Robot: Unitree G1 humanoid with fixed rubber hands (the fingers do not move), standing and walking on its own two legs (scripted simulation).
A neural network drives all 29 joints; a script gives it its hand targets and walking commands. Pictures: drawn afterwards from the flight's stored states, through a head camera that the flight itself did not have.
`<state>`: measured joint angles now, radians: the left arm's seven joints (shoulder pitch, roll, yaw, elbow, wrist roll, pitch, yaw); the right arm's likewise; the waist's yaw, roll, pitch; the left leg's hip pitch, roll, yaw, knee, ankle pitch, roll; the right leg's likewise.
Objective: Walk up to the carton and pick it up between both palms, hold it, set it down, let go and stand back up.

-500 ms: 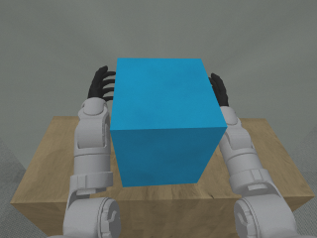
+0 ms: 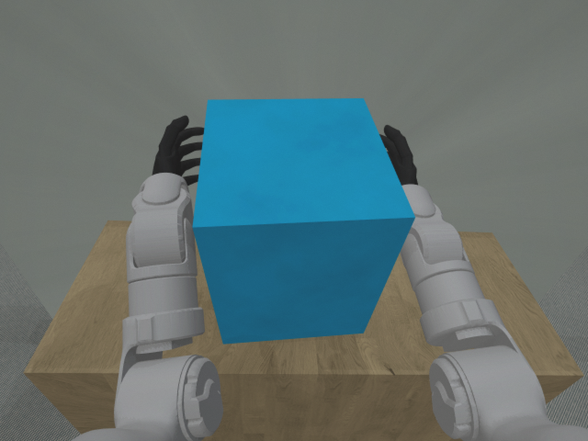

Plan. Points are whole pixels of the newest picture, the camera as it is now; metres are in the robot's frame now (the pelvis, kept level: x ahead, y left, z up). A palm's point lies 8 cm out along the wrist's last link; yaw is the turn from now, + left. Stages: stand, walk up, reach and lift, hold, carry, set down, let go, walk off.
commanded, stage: hold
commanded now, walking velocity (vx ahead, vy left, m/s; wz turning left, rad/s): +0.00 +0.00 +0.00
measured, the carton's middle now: (291, 224) +0.35 +0.01 +0.15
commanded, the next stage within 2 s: none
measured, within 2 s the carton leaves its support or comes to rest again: neither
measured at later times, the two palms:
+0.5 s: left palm (174, 179) +0.37 +0.16 +0.21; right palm (399, 185) +0.37 -0.13 +0.20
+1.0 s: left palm (177, 175) +0.37 +0.15 +0.21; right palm (402, 187) +0.37 -0.14 +0.20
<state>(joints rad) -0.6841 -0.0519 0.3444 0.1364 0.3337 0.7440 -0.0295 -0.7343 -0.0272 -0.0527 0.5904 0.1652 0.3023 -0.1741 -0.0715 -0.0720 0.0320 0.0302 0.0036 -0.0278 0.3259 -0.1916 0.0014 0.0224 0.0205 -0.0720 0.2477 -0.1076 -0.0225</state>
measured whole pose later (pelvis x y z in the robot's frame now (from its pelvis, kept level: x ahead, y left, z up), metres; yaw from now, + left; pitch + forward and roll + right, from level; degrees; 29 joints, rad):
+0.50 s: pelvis +0.01 +0.00 +0.00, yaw +0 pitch -10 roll -1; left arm -0.63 -0.06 0.32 0.07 0.34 0.75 -0.03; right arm -0.70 -0.05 0.00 0.53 0.21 0.31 -0.19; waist -0.09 -0.07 0.05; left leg 0.05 0.01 -0.03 0.34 -0.22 0.00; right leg 0.06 0.02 -0.07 0.24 -0.12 -0.02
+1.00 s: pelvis +0.00 +0.00 +0.00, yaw +0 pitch -9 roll -1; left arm -0.69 -0.05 0.34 0.13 0.33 0.74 -0.04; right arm -0.72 -0.04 -0.04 0.55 0.17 0.31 -0.19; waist -0.08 -0.05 0.04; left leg 0.03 0.00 -0.02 0.33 -0.20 0.00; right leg 0.02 0.02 -0.07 0.25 -0.11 -0.02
